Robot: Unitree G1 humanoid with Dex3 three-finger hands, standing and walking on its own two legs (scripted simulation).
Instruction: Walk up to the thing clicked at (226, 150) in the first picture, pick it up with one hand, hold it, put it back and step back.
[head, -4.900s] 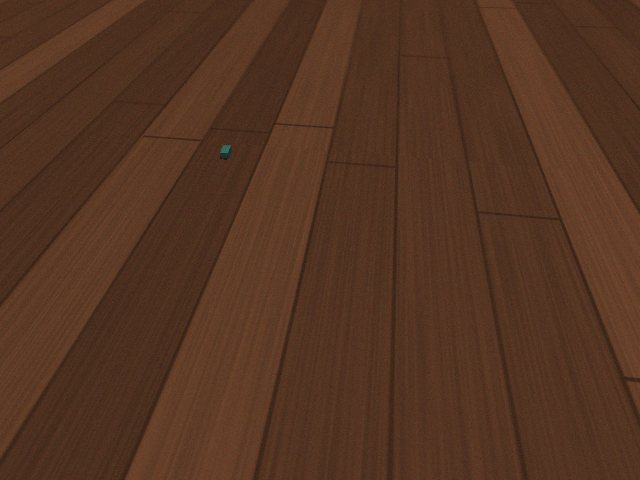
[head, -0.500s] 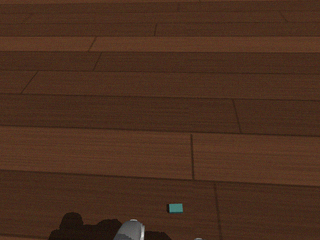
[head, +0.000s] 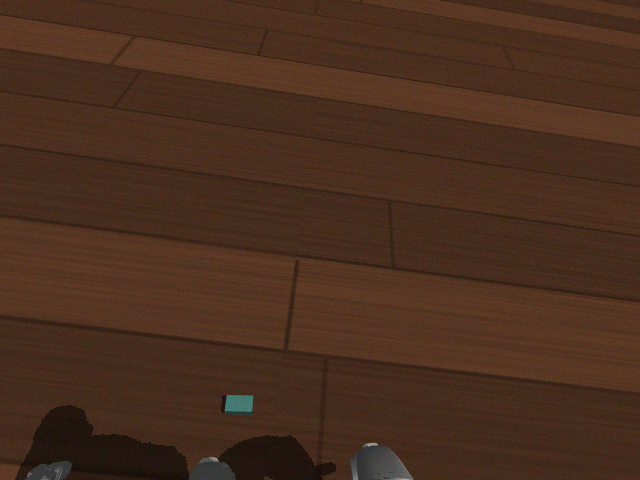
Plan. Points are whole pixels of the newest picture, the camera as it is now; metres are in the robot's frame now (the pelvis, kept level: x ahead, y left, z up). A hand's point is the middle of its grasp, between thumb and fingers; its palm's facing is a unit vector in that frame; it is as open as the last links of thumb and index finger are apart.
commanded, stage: walk up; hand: left
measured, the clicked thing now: (239, 404) +0.41 +0.15 -0.72
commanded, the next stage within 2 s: none
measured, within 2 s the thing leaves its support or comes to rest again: neither
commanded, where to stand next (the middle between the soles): +0.08 -0.10 m, yaw +4 degrees
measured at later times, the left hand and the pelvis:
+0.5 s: hand out of the picture -0.01 +0.09 -0.10, palm faces +0.11 -0.88 -0.47, open 7.4 cm; pelvis +0.02 -0.18 +0.02, yaw +5 degrees
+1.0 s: hand out of the picture +0.02 +0.15 -0.13, palm faces +0.14 -0.92 -0.36, open 7.4 cm; pelvis +0.01 -0.12 +0.03, yaw +10 degrees
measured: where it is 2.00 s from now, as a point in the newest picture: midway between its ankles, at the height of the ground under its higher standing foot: outside the picture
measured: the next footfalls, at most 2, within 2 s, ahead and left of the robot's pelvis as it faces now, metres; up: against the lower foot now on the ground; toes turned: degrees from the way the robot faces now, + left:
right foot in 0.08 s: +0.06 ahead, -0.26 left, +0.00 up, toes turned +0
left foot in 0.78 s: +0.05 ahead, -0.02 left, +0.00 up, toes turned +8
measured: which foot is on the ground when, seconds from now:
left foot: down 0.00-0.10, up 0.12-0.76, down 0.78-1.00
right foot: up 0.00-0.06, down 0.08-0.82, up 0.84-1.00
